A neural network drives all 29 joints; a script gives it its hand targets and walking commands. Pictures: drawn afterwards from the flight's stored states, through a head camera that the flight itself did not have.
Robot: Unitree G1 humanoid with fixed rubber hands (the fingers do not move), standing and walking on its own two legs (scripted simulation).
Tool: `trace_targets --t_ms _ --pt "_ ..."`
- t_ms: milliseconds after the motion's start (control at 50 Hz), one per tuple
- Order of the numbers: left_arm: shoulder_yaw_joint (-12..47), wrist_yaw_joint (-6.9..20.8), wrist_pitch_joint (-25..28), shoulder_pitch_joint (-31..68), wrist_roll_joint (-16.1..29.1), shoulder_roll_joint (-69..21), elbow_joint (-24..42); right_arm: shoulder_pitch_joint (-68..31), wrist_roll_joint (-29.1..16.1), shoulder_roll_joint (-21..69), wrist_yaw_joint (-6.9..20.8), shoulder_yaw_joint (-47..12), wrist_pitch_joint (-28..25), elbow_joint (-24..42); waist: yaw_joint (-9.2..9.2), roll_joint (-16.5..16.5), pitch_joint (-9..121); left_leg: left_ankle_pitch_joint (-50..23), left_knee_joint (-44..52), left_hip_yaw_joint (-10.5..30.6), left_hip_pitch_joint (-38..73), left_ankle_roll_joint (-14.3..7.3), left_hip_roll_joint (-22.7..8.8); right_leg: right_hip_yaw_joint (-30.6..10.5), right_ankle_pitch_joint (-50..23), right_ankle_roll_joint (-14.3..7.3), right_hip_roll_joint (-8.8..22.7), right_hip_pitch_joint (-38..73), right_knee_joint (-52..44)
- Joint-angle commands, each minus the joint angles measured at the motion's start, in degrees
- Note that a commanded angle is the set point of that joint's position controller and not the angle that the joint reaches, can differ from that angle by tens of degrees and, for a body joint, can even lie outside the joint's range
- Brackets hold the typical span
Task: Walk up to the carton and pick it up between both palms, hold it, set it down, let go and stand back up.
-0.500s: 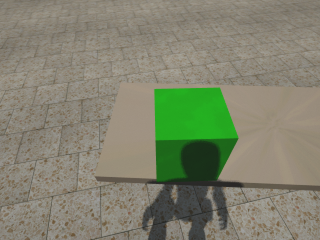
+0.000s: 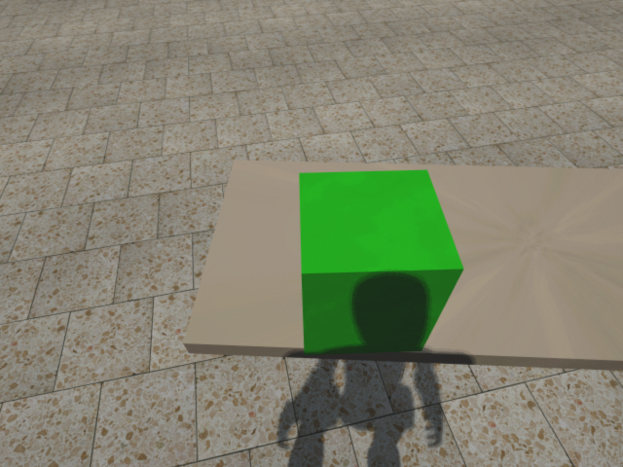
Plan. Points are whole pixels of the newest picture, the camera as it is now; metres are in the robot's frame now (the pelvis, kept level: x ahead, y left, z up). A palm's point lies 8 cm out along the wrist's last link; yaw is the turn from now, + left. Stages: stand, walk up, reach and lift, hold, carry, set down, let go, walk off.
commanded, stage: stand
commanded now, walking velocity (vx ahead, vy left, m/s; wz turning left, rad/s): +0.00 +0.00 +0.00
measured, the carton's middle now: (363, 266) +0.44 -0.06 -0.05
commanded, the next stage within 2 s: none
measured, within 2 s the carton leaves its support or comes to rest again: neither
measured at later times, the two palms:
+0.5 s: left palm out of the picture -0.01 +0.23 -0.14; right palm out of the picture +0.00 -0.23 -0.14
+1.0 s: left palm out of the picture +0.00 +0.23 -0.14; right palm out of the picture -0.01 -0.23 -0.14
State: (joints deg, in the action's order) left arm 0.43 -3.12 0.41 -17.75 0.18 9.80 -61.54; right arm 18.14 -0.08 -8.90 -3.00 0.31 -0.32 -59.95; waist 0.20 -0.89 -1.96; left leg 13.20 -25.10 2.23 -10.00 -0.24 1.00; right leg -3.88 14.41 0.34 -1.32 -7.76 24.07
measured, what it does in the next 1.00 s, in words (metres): stands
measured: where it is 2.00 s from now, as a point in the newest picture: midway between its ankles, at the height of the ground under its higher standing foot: outside the picture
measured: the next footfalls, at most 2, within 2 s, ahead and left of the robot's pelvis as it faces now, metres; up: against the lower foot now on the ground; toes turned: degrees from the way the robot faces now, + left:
none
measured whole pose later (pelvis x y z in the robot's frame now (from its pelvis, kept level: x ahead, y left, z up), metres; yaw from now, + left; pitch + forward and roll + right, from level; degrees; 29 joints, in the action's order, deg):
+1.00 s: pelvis +0.00 +0.00 +0.00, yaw -2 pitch -2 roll +0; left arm 0.5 -3.1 0.5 -17.8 0.3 9.7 -61.4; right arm 17.7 -0.2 -9.4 -2.8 -0.1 -0.2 -60.7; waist -0.1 -0.5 -2.2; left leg 13.4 -24.8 0.6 -9.6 -0.1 0.3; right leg -5.1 14.2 0.4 -1.6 -8.3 24.3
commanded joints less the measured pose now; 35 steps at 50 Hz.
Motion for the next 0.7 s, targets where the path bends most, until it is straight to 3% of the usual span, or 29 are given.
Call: trace_targets --t_ms 0,80,680 --pt "-1.15 -0.36 0.34 -4.48 -0.22 6.42 1.41 3.18 0.03 -6.8 -0.52 1.09 -0.61 1.81 0.04 2.65 -3.68 -6.08 5.31 4.04 -0.92 -0.02 -5.74 -3.84 -7.8 -0.22 5.7 -3.68 -4.36" --pt "-1.15 -0.37 0.28 -4.52 -0.16 6.15 1.51 2.87 0.0 -7.14 -0.59 0.95 -0.58 1.75 0.0 0.88 -3.04 -5.82 5.11 3.97 -0.09 -0.13 -5.86 -3.9 -7.72 -0.13 5.53 -3.9 -4.25" --pt "-1.27 -0.28 0.39 -4.94 -0.13 6.27 1.73 2.25 0.06 -7.67 -0.45 0.54 -0.45 1.54 -0.08 0.73 -3.06 -4.85 5.11 2.75 1.01 -0.25 -6.27 -4.96 -7.75 -0.24 5.26 -5.47 -4.04"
